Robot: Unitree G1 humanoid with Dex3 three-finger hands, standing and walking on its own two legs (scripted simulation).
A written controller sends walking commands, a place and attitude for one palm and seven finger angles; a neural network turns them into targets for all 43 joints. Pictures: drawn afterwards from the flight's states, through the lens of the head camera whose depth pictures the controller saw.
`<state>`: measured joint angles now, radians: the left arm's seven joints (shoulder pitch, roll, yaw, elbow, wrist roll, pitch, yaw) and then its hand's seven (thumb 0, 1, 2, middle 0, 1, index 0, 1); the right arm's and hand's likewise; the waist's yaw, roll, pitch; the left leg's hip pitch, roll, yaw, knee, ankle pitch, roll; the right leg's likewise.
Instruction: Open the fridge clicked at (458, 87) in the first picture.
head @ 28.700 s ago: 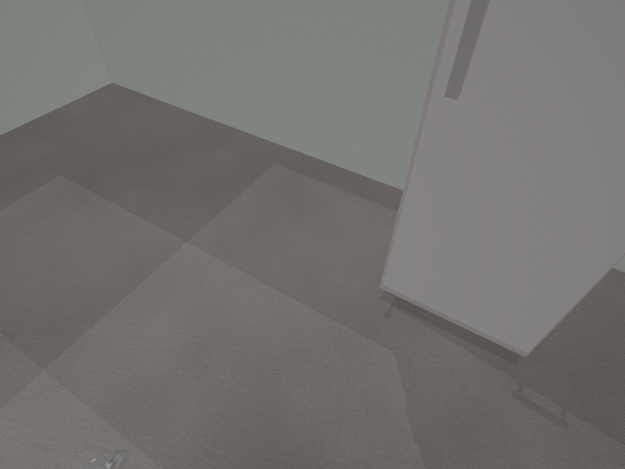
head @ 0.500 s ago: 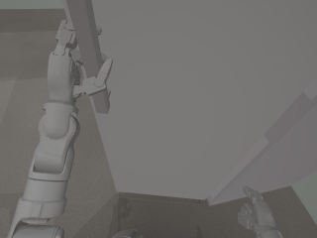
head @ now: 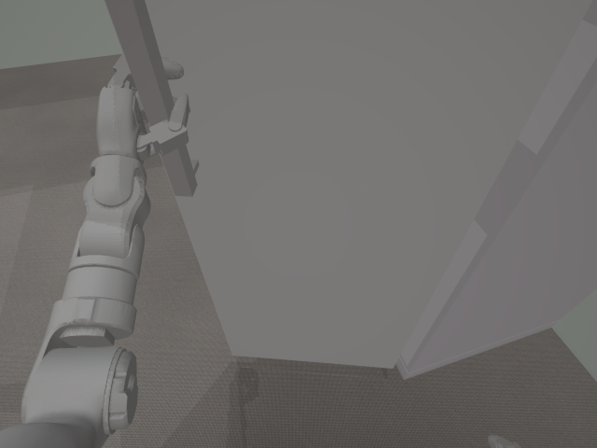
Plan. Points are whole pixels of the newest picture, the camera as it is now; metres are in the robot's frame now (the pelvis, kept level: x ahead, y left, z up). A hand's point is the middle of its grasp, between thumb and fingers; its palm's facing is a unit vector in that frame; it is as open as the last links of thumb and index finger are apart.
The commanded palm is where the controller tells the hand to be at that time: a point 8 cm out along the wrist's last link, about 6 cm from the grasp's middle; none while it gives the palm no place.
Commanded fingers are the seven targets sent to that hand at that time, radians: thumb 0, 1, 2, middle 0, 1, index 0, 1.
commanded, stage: stop walking and hold the door back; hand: left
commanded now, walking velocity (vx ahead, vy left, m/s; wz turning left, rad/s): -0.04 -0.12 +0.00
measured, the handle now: (166, 100) +0.47 +0.17 +0.24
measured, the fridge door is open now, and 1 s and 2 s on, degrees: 68 70 66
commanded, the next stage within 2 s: loosen the grip on the handle in 1.16 s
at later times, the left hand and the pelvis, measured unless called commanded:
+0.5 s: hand (174, 135) +0.41 +0.15 +0.23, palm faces +0.13 -0.98 -0.13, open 6.4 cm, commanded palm +0.38 +0.21 +0.21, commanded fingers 0.00 0.90 0.90 -0.45 -1.40 -0.45 -1.40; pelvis +0.00 +0.01 +0.01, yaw -5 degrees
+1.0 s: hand (175, 136) +0.41 +0.15 +0.23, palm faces +0.14 -0.98 -0.11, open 6.3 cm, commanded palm +0.39 +0.21 +0.21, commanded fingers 0.00 0.90 0.90 -0.45 -1.40 -0.45 -1.40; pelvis -0.02 +0.01 +0.01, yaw -4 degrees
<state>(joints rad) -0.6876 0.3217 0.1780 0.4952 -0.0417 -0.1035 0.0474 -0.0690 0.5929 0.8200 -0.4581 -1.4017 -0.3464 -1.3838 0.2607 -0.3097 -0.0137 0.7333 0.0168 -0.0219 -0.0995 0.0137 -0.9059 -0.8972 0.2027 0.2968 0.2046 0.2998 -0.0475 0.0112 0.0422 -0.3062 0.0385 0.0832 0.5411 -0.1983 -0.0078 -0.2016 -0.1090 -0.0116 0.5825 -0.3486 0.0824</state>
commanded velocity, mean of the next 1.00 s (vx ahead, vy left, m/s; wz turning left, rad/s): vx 0.00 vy -0.02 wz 0.00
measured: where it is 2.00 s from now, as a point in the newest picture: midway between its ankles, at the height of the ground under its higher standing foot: outside the picture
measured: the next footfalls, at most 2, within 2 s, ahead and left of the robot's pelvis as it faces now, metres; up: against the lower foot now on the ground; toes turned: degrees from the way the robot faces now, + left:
none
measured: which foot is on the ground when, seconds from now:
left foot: down 0.00-1.00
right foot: down 0.00-1.00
